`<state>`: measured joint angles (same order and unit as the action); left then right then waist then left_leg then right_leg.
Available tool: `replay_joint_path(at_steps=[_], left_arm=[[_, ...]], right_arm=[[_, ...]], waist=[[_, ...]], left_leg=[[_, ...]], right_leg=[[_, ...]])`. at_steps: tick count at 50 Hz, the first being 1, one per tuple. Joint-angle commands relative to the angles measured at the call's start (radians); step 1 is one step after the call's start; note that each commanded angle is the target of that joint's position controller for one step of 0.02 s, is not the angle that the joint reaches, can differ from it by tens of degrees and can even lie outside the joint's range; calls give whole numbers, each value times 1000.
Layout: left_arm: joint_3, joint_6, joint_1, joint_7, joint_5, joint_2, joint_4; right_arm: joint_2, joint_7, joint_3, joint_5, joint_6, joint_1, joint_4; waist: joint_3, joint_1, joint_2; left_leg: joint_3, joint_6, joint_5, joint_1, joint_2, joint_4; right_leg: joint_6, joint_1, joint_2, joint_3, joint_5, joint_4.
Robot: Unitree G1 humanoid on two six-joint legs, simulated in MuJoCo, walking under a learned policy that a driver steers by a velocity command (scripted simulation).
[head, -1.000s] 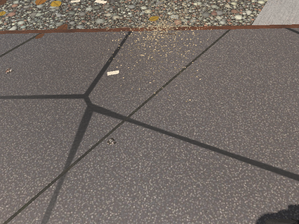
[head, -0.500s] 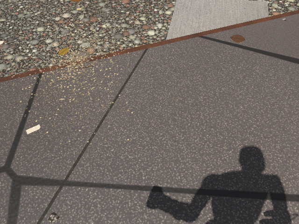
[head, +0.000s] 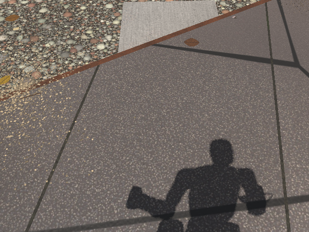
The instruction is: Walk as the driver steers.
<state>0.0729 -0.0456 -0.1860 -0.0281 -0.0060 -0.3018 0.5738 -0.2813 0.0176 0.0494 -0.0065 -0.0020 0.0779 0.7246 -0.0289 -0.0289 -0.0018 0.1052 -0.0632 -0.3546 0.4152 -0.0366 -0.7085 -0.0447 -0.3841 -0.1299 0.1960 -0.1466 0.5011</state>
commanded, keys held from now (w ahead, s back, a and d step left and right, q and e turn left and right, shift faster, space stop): e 0.24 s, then no key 0.76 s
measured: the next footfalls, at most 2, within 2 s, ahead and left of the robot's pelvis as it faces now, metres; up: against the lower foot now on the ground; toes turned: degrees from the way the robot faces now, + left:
left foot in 0.06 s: +0.06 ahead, +0.13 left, +0.00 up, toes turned -7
right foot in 0.46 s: +0.01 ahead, -0.13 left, +0.00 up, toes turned -12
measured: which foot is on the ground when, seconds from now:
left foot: up 0.00-0.04, down 0.06-0.46, up 0.48-0.74, down 0.76-1.00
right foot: down 0.00-0.06, up 0.08-0.44, down 0.46-1.00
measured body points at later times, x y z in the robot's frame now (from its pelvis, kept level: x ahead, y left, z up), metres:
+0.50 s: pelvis -0.01 -0.01 +0.00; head +0.02 -0.03 +0.45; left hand +0.23 +0.20 -0.08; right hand +0.04 -0.31 -0.12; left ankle +0.02 +0.14 -0.73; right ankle -0.03 -0.12 -0.74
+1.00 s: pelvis -0.01 +0.00 +0.00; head -0.01 +0.00 +0.45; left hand +0.18 +0.21 -0.12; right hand +0.02 -0.28 -0.12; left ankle +0.01 +0.13 -0.73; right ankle -0.03 -0.12 -0.73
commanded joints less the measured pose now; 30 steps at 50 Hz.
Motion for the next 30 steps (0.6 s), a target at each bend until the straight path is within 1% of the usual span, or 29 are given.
replay_joint_path(at_steps=[1,2,3,4,5,6,7,8,9,10,11,12,13,15,16,17,19,20,21,22,23,24,25,26,27,28,29,30], left_arm=[[48,0,36,-3,-12,-154,-76],[46,-4,41,-5,-20,-147,-76],[36,-5,9,-5,-17,-109,-77],[34,2,-18,-2,-20,-93,-99],[61,16,-15,-1,4,-179,-83],[76,15,-27,3,-4,-212,-59],[75,6,-45,2,-7,-192,-33],[69,-5,-52,-1,-4,-166,-23],[60,-11,-52,2,-8,-136,-21],[52,-12,-33,5,-15,-118,-31],[46,-10,1,6,-20,-106,-45],[39,-8,36,7,-22,-96,-60],[32,-7,62,8,-18,-84,-70],[16,-3,73,15,-6,-58,-79],[11,-2,72,18,-3,-53,-81],[11,-1,66,21,-4,-59,-77],[14,-3,46,24,-6,-74,-64],[15,-3,22,27,-6,-71,-52],[15,-2,-15,29,-5,-64,-33],[16,0,-30,29,-2,-75,-25],[22,0,-45,21,2,-117,-32],[29,-4,13,10,21,-192,-59],[11,11,0,16,40,-114,-52],[-1,28,20,21,46,-84,-39],[-2,39,44,22,41,-84,-25],[-1,48,65,22,31,-91,-21],[-2,53,82,20,25,-94,-12],[-7,54,93,19,24,-84,-5]], right_arm=[[-94,-10,34,-3,-24,49,-53],[-105,-12,42,2,-27,84,-41],[-166,-8,58,18,-24,106,-43],[-249,-2,75,40,-12,76,-46],[-196,0,68,56,-16,56,-70],[-144,10,52,46,-17,7,-90],[-114,16,45,30,-15,-31,-98],[-100,21,39,15,-13,-37,-102],[-96,25,34,11,-9,-28,-102],[-102,29,34,15,-3,-12,-101],[-107,32,36,19,3,10,-98],[-116,34,39,23,8,37,-94],[-128,34,44,23,11,63,-87],[-157,26,52,17,16,70,-82],[-172,20,56,13,18,65,-81],[-181,15,59,7,18,64,-78],[-188,7,59,-7,18,72,-67],[-188,4,57,-15,18,66,-62],[-180,4,51,-24,18,56,-56],[-154,3,41,-29,13,95,-33],[-107,-4,23,-2,1,139,-21],[-38,-16,-2,43,-13,158,-48],[-91,-3,10,31,-11,57,-60],[-124,-1,22,12,-4,41,-62],[-123,2,28,7,3,54,-46],[-131,7,34,11,13,75,-29],[-134,10,39,15,20,95,-19],[-119,10,36,13,21,116,-9]], waist=[[150,39,-154],[149,57,-138],[163,42,-24],[102,-9,274],[92,21,252],[85,2,168],[69,-13,127],[59,-5,122],[49,2,122],[42,14,127],[41,33,143],[47,56,156],[61,75,163],[89,80,177],[96,79,185],[100,79,194],[104,74,200],[102,57,193],[101,31,182],[101,23,153],[155,36,37],[161,91,-232],[161,1,-204],[123,8,-175],[108,18,-173],[92,22,-166],[84,33,-154],[87,45,-137]], left_leg=[[-22,28,71,-90,-9,194],[-26,47,173,-179,15,310],[98,109,213,-292,178,362],[329,260,399,-321,372,406],[411,354,450,-257,463,421],[317,328,440,-236,415,402],[218,279,406,-229,343,385],[161,257,398,-249,308,376],[114,259,429,-253,289,376],[69,262,433,-256,268,385],[45,268,436,-291,263,387],[35,277,450,-336,270,384],[36,286,471,-364,279,377],[17,295,510,-362,293,361],[7,298,530,-342,299,358],[5,302,548,-328,306,354],[14,301,552,-326,316,334],[10,290,545,-315,311,312],[-5,268,533,-285,298,281],[-26,216,468,-229,275,252],[-81,129,290,-124,221,161],[-183,28,-81,37,114,39],[-110,-2,-236,26,113,-53],[-88,-10,-236,36,118,-125],[-79,-14,-218,52,117,-161],[-69,-22,-187,61,119,-182],[-63,-30,-152,40,118,-208],[-69,-35,-128,5,110,-212]], right_leg=[[-147,170,236,323,146,-88],[-113,126,202,304,91,-58],[-59,19,135,226,-124,66],[9,-199,-44,-1,-428,258],[65,-235,9,-24,-479,515],[82,-223,41,-24,-411,623],[100,-220,52,-41,-352,671],[116,-246,57,-52,-301,726],[129,-255,63,-70,-279,754],[137,-255,70,-104,-255,732],[144,-270,82,-129,-236,683],[152,-284,97,-142,-229,625],[156,-266,110,-145,-240,564],[150,-169,127,-164,-281,437],[142,-113,130,-181,-297,376],[135,-68,127,-198,-298,324],[116,-2,116,-215,-262,203],[98,48,111,-222,-200,102],[72,131,100,-239,-89,-42],[40,238,102,-221,22,-170],[8,408,211,-81,217,-171],[-118,440,422,143,454,-122],[-228,326,464,169,364,-149],[-229,299,432,138,311,-166],[-201,291,393,100,277,-167],[-182,281,376,77,275,-166],[-178,252,367,55,334,-158],[-176,224,349,27,366,-153]])
Over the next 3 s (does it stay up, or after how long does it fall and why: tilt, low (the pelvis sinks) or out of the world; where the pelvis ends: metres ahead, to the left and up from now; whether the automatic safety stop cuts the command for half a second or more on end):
stays up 0.27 -0.04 -0.03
